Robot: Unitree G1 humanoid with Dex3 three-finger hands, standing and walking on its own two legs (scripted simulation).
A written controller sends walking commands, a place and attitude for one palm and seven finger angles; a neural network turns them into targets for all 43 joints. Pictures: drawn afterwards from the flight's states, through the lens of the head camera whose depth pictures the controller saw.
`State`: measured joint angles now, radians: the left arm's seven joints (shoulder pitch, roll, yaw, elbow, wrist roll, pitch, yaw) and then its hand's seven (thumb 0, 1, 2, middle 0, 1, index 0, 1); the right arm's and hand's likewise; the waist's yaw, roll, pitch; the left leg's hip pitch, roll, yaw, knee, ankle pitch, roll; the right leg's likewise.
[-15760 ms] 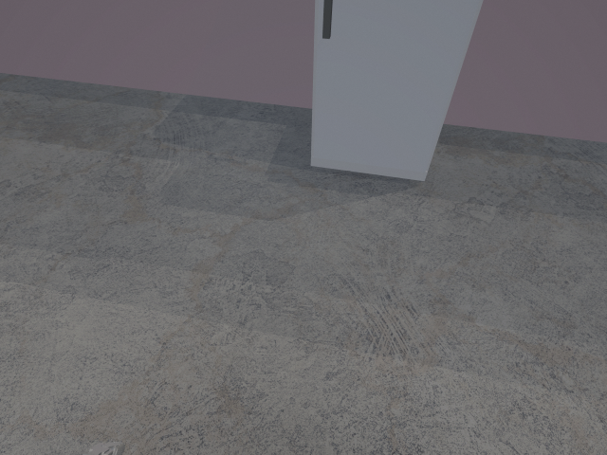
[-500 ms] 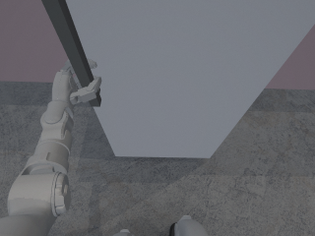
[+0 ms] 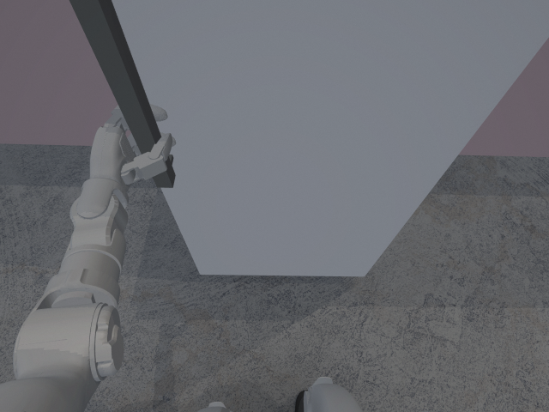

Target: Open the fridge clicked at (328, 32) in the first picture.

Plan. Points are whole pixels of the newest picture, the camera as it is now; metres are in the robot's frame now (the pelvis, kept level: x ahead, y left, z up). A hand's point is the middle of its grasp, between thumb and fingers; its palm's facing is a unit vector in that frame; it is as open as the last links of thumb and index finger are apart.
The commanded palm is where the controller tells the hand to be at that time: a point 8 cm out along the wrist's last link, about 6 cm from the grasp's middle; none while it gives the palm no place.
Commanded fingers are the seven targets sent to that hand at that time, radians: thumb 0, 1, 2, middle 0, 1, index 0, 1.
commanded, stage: grip the handle and tug to test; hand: left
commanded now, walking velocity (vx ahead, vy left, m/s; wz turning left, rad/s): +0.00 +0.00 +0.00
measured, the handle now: (138, 95) +0.52 +0.17 +0.15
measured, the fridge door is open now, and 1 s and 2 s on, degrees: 0 7 29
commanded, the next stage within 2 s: pull the door a little, standing still in 0.30 s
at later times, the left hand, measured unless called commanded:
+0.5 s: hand (158, 157) +0.46 +0.15 +0.08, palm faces -0.06 -1.00 -0.01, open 6.2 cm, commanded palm +0.42 +0.21 +0.09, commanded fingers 0.00 0.90 0.90 -0.45 -1.40 -0.45 -1.40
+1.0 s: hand (155, 194) +0.39 +0.15 +0.09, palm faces -0.10 -0.99 -0.01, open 6.6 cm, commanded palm +0.37 +0.21 +0.08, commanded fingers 0.00 0.90 0.90 -0.45 -1.40 -0.45 -1.40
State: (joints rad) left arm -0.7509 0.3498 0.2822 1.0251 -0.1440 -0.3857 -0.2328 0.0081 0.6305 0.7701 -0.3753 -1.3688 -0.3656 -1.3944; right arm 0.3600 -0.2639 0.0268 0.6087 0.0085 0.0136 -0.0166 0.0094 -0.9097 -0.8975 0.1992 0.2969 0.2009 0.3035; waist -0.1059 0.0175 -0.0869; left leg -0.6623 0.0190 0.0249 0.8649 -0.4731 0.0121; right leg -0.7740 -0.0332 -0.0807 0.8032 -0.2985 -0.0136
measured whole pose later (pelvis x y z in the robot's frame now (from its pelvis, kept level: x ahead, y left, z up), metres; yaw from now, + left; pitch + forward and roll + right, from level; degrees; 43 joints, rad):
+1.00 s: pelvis +0.08 +0.02 +0.02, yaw -5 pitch +15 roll -1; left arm 0.10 0.18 0.15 0.07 -0.22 -0.24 -0.16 0.02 0.67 0.70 -0.25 -1.36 -0.25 -1.38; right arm 0.34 -0.23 0.00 0.50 0.01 -0.01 0.03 0.01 -0.91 -0.90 0.20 0.30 0.20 0.30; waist -0.04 0.04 -0.14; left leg -0.44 0.00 0.05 0.73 -0.46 0.02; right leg -0.58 -0.01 -0.01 0.69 -0.33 0.00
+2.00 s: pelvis +0.03 -0.12 +0.03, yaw +22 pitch +1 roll +1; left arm 0.30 0.12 -0.07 -0.11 0.00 -0.09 0.09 -0.01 0.58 0.78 -0.36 -1.33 -0.32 -1.40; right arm 0.25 -0.22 0.00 0.63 -0.04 -0.09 -0.12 0.02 -0.91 -0.90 0.20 0.30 0.20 0.30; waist -0.06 0.03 0.01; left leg -0.23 0.04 0.06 0.53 -0.27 0.02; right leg -0.46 0.04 -0.21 0.73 -0.28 0.03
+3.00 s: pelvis +0.12 -0.49 +0.03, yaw +71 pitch +1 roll +1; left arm 0.38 0.22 0.10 -0.22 -0.02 -0.12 0.09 -0.01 0.58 0.77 -0.35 -1.25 -0.42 -1.40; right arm 0.20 -0.22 -0.02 0.60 -0.03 -0.14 -0.14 0.01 -0.91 -0.90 0.20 0.30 0.22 0.32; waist -0.03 -0.04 0.06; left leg -0.29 0.02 0.12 0.67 -0.38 -0.03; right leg -0.36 -0.08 -0.26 0.63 -0.29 -0.08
